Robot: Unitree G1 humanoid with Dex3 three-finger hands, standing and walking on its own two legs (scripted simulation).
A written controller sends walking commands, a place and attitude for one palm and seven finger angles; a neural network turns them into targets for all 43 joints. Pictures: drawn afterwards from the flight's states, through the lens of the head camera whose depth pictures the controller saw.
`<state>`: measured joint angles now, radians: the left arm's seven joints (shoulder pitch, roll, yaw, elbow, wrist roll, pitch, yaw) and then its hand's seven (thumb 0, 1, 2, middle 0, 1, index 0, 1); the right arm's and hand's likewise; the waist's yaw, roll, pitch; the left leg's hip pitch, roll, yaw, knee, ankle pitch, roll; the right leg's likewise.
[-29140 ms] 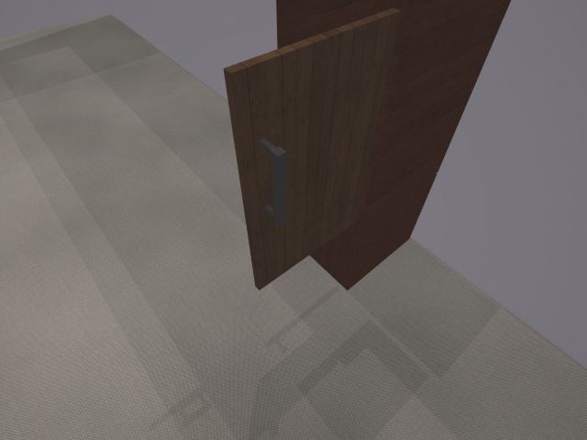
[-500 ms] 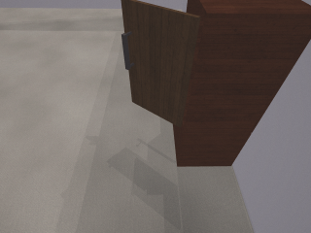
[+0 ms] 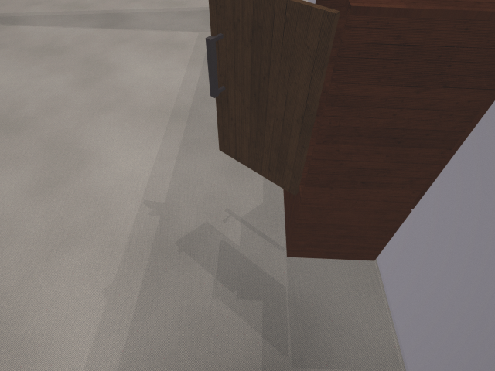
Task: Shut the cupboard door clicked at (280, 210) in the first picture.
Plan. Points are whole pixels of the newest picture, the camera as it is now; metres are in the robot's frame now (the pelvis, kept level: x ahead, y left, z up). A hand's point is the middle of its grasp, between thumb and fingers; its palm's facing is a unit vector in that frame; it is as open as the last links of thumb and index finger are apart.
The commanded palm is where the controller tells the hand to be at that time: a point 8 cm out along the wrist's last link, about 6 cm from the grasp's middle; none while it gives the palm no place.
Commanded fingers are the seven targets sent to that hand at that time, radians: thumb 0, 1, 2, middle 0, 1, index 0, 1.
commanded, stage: walk to a spot facing it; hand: left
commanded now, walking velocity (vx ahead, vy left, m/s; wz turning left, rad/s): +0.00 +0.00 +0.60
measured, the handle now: (216, 66) +0.90 +0.13 +0.03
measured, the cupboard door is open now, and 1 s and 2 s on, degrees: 53 53 53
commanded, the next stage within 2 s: none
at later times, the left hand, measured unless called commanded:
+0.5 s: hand out of the picture +0.04 +0.23 -0.15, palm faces +0.29 -0.91 -0.28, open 7.4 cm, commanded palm none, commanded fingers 0.00 0.90 0.90 -0.20 -0.30 -0.20 -0.30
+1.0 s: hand out of the picture -0.12 +0.10 -0.16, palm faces +0.64 -0.73 -0.26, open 7.4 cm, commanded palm none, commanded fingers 0.00 0.90 0.90 -0.20 -0.30 -0.20 -0.30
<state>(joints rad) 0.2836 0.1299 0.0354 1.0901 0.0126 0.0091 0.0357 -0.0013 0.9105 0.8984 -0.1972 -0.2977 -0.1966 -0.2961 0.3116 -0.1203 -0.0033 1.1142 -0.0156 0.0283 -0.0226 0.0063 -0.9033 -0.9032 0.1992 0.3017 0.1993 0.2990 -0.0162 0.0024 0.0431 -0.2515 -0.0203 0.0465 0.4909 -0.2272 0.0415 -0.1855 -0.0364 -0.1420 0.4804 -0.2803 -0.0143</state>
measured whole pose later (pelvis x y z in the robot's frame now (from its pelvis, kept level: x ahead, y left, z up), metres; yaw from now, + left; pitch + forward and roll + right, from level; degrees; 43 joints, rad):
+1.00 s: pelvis -0.02 -0.07 +0.00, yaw +39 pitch +0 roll +2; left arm 0.29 0.18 0.05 0.90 0.03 0.01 0.03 0.00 0.91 0.90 -0.20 -0.30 -0.20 -0.30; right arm 0.11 -0.23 -0.06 0.93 -0.01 0.09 0.03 0.01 -0.91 -0.90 0.20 0.30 0.20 0.30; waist 0.02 -0.02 0.13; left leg -0.37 0.02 0.04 0.83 -0.46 -0.06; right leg -0.19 -0.13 -0.23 0.54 -0.34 -0.01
